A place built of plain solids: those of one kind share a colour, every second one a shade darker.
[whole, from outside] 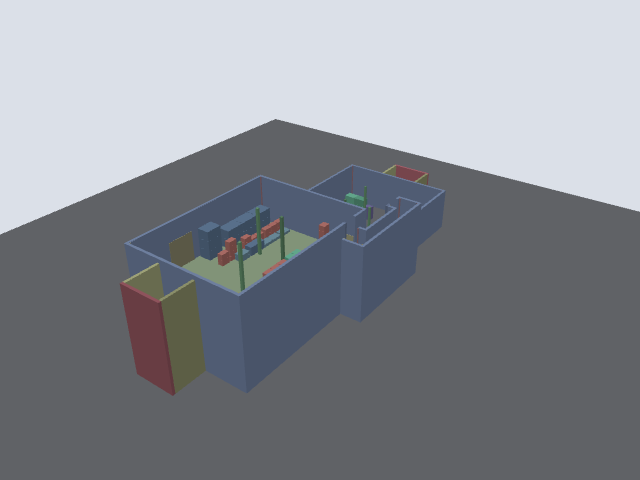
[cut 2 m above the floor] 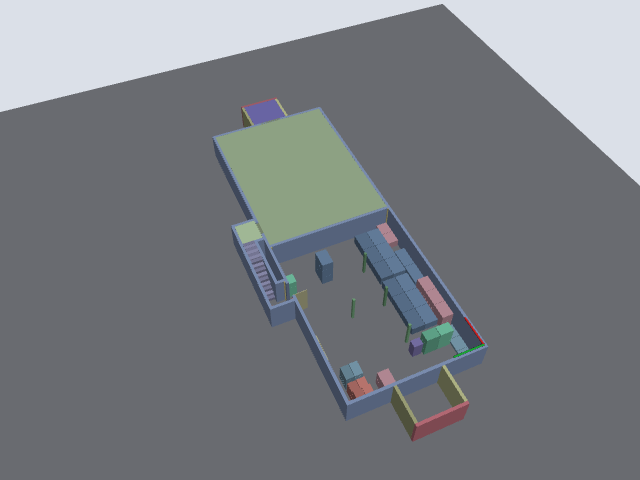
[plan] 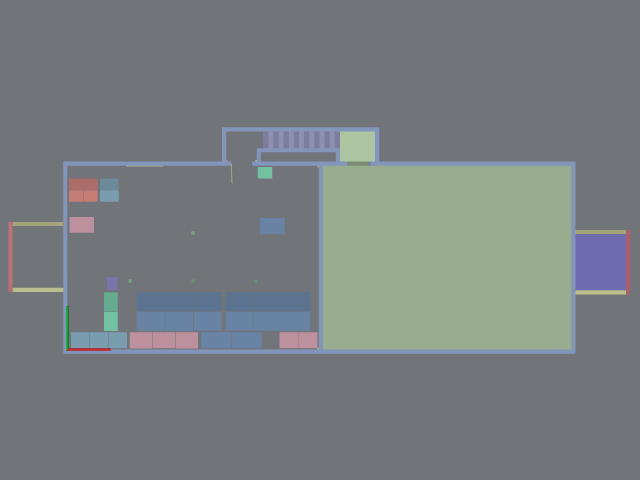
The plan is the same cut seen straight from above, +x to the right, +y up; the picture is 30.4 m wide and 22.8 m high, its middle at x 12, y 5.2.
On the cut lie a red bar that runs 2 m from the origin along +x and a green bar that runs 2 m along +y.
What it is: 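A bonded warehouse up a steep quayside street; two or three stores in a row up the hill, each one storey, its floor a whole storey over the one below; closed straight stairs of 38 to 42 degrees between two walls, 0.74 to 1.05 m broad, in lean-to passages along the stores' sides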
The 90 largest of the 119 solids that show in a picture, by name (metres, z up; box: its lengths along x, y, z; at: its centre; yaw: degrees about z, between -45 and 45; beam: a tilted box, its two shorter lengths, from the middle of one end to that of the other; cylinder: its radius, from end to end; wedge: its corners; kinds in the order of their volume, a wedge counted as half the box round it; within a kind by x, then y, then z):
{
 "raised_1": {"box": [1.67, 1.42, 3.27], "at": [13.78, 9.64, 1.59]},
 "raised_2": {"box": [11.8, 8.73, 3.27], "at": [18.04, 4.36, 1.59]},
 "wall_1": {"box": [0.2, 9.13, 3.41], "at": [-0.1, 4.36, 1.66]},
 "wall_2": {"box": [7.94, 0.2, 3.41], "at": [3.77, 8.83, 1.66]},
 "wall_3": {"box": [12.34, 0.2, 3.41], "at": [5.97, -0.1, 1.66]},
 "wall_4": {"box": [0.2, 1.82, 5.81], "at": [7.44, 9.64, 2.85]},
 "wall_5": {"box": [0.43, 0.2, 5.81], "at": [7.56, 8.83, 2.85]},
 "wall_6": {"box": [1.85, 0.2, 5.81], "at": [8.27, 10.45, 2.85]},
 "wall_7": {"box": [0.43, 0.2, 5.81], "at": [8.97, 8.83, 2.85]},
 "wall_8": {"box": [0.2, 0.83, 5.81], "at": [9.09, 9.15, 2.85]},
 "wall_9": {"box": [3.35, 0.2, 3.41], "at": [10.46, 8.83, 1.66]},
 "wall_10": {"box": [3.96, 0.2, 5.81], "at": [10.97, 9.46, 2.85]},
 "wall_11": {"box": [4.36, 0.2, 5.81], "at": [10.97, 10.45, 2.85]},
 "wall_12": {"box": [0.2, 9.13, 6.77], "at": [12.04, 4.36, 3.33]},
 "wall_13": {"box": [1.21, 0.2, 6.77], "at": [12.54, 8.83, 3.33]},
 "wall_14": {"box": [0.2, 0.83, 5.81], "at": [12.85, 9.15, 2.85]},
 "wall_15": {"box": [0.54, 0.2, 6.77], "at": [13.02, 8.83, 3.33]},
 "wall_16": {"box": [2.07, 0.2, 5.81], "at": [13.78, 10.45, 2.85]},
 "wall_17": {"box": [0.2, 1.82, 5.81], "at": [14.71, 9.64, 2.85]},
 "wall_18": {"box": [12.2, 0.2, 6.77], "at": [18.04, -0.1, 3.33]},
 "wall_19": {"box": [9.72, 0.2, 6.77], "at": [19.27, 8.83, 3.33]},
 "wall_20": {"box": [0.2, 9.13, 6.77], "at": [24.03, 4.36, 3.33]},
 "lot_bales_1": {"box": [1.33, 0.91, 0.67], "at": [3.96, 1.34, 0.28]},
 "lot_bales_2": {"box": [1.33, 0.91, 0.67], "at": [3.96, 2.27, 0.28]},
 "lot_bales_3": {"box": [1.33, 0.91, 0.67], "at": [5.31, 1.33, 0.28]},
 "lot_bales_4": {"box": [1.33, 0.91, 0.67], "at": [5.31, 2.27, 0.28]},
 "lot_bales_5": {"box": [1.33, 0.91, 0.67], "at": [6.66, 1.34, 0.28]},
 "lot_bales_6": {"box": [1.33, 0.91, 0.67], "at": [6.66, 2.27, 0.28]},
 "lot_bales_7": {"box": [1.43, 0.77, 0.73], "at": [7.06, 0.44, 0.31]},
 "lot_bales_8": {"box": [1.33, 0.91, 0.75], "at": [8.17, 1.34, 0.33]},
 "lot_bales_9": {"box": [1.33, 0.91, 0.75], "at": [8.17, 2.27, 0.33]},
 "lot_bales_10": {"box": [1.43, 0.77, 0.73], "at": [8.52, 0.44, 0.31]},
 "lot_bales_11": {"box": [1.33, 0.91, 0.75], "at": [9.53, 1.34, 0.33]},
 "lot_bales_12": {"box": [1.33, 0.91, 0.75], "at": [9.53, 2.27, 0.33]},
 "lot_bales_13": {"box": [1.17, 0.78, 0.76], "at": [9.73, 5.86, 0.33]},
 "lot_bales_14": {"box": [1.17, 0.78, 0.71], "at": [9.74, 5.86, 1.06]},
 "lot_bales_15": {"box": [1.17, 0.78, 0.71], "at": [9.74, 5.86, 1.77]},
 "lot_bales_16": {"box": [1.33, 0.91, 0.75], "at": [10.88, 1.34, 0.33]},
 "lot_bales_17": {"box": [1.33, 0.91, 0.75], "at": [10.88, 2.26, 0.33]},
 "lot_bales_18": {"box": [1.44, 0.91, 0.69], "at": [13.17, 0.55, 4.26]},
 "lot_bales_19": {"box": [1.44, 0.91, 0.74], "at": [13.17, 0.56, 3.54]},
 "lot_bales_20": {"box": [1.44, 0.91, 0.74], "at": [14.62, 0.56, 3.54]},
 "lot_bales_21": {"box": [1.44, 0.91, 0.69], "at": [14.63, 0.55, 4.26]},
 "lot_bales_22": {"box": [1.34, 0.57, 0.69], "at": [15.93, 2.56, 3.52]},
 "lot_bales_23": {"box": [1.44, 0.91, 0.74], "at": [16.08, 0.56, 3.54]},
 "lot_bales_24": {"box": [1.44, 0.91, 0.69], "at": [16.08, 0.56, 4.26]},
 "lot_bales_25": {"box": [1.19, 0.91, 0.77], "at": [18.07, 0.56, 3.56]},
 "lot_bales_26": {"box": [1.19, 0.91, 0.72], "at": [18.07, 0.56, 4.3]},
 "lot_bales_27": {"box": [1.19, 0.91, 0.72], "at": [18.07, 0.56, 5.02]},
 "area_1": {"box": [2.4, 2.67, 3.27], "at": [25.33, 4.15, 1.59]},
 "area_side_1": {"box": [2.4, 0.2, 3.25], "at": [-1.4, 2.83, 1.57]},
 "area_side_2": {"box": [2.4, 0.2, 3.25], "at": [-1.4, 5.96, 1.57]},
 "area_side_3": {"box": [2.4, 0.2, 6.47], "at": [25.33, 2.71, 3.19]},
 "area_side_4": {"box": [2.4, 0.2, 6.47], "at": [25.33, 5.58, 3.19]},
 "area_end_1": {"box": [0.2, 3.33, 3.25], "at": [-2.7, 4.4, 1.57]},
 "area_end_2": {"box": [0.2, 3.07, 6.47], "at": [26.63, 4.15, 3.19]},
 "flight_1": {"box": [0.24, 0.79, 0.69], "at": [9.9, 9.96, 0.3]},
 "flight_2": {"box": [0.24, 0.79, 0.91], "at": [10.15, 9.96, 0.41]},
 "flight_3": {"box": [0.24, 0.79, 1.12], "at": [10.39, 9.96, 0.51]},
 "flight_4": {"box": [0.24, 0.79, 1.34], "at": [10.63, 9.96, 0.62]},
 "flight_5": {"box": [0.24, 0.79, 1.55], "at": [10.88, 9.96, 0.73]},
 "flight_6": {"box": [0.24, 0.79, 1.77], "at": [11.12, 9.96, 0.83]},
 "flight_7": {"box": [0.24, 0.79, 1.99], "at": [11.36, 9.96, 0.94]},
 "flight_8": {"box": [0.24, 0.79, 2.2], "at": [11.61, 9.96, 1.05]},
 "flight_9": {"box": [0.24, 0.79, 2.42], "at": [11.85, 9.96, 1.16]},
 "flight_10": {"box": [0.24, 0.79, 2.63], "at": [12.1, 9.96, 1.26]},
 "flight_11": {"box": [0.24, 0.79, 2.85], "at": [12.34, 9.96, 1.37]},
 "flight_12": {"box": [0.24, 0.79, 3.06], "at": [12.58, 9.96, 1.48]},
 "flight_13": {"box": [0.25, 0.79, 3.27], "at": [12.83, 9.96, 1.59]},
 "lot_crates_1": {"box": [1.16, 0.74, 0.6], "at": [0.68, 5.92, 0.91]},
 "lot_crates_2": {"box": [1.06, 0.77, 0.6], "at": [3.5, 0.43, 0.9]},
 "lot_crates_3": {"box": [1.06, 0.77, 0.65], "at": [3.5, 0.44, 0.27]},
 "lot_crates_4": {"box": [1.06, 0.77, 0.6], "at": [4.59, 0.44, 0.9]},
 "lot_crates_5": {"box": [1.06, 0.77, 0.6], "at": [5.67, 0.43, 0.9]},
 "lot_crates_6": {"box": [0.9, 0.77, 0.63], "at": [10.52, 0.44, 0.27]},
 "lot_crates_7": {"box": [0.9, 0.77, 0.63], "at": [11.43, 0.44, 0.27]},
 "lot_chests_1": {"box": [0.66, 0.91, 0.54], "at": [2.06, 1.33, 1.36]},
 "lot_chests_2": {"box": [0.66, 0.91, 0.59], "at": [2.07, 1.34, 0.25]},
 "lot_chests_3": {"box": [0.66, 0.91, 0.54], "at": [2.07, 1.34, 0.82]},
 "lot_chests_4": {"box": [0.66, 0.91, 0.59], "at": [2.07, 2.27, 0.25]},
 "lot_chests_5": {"box": [0.66, 0.91, 0.54], "at": [2.07, 2.27, 0.82]},
 "lot_chests_6": {"box": [0.66, 0.91, 0.54], "at": [2.07, 2.27, 1.36]},
 "lot_chests_7": {"box": [0.68, 0.55, 0.48], "at": [9.39, 8.39, 1.21]},
 "lot_chests_8": {"box": [0.62, 0.51, 0.52], "at": [17.04, 6.61, 4.53]},
 "doorway_1": {"box": [0.98, 0.2, 3.27], "at": [13.78, 8.83, 1.59]},
 "lot_sacks_1": {"box": [0.87, 0.77, 0.25], "at": [0.61, 0.43, 0.07]},
 "lot_sacks_2": {"box": [0.87, 0.77, 0.25], "at": [1.5, 0.44, 0.07]},
 "lot_sacks_3": {"box": [0.87, 0.77, 0.25], "at": [2.4, 0.44, 0.07]},
 "sack_barrow_1": {"box": [0.5, 0.62, 1.2], "at": [2.14, 3.14, 0.55]},
 "leaf_1": {"box": [1.94, 0.04, 2.17], "at": [20.1, 0.02, 4.26]}
}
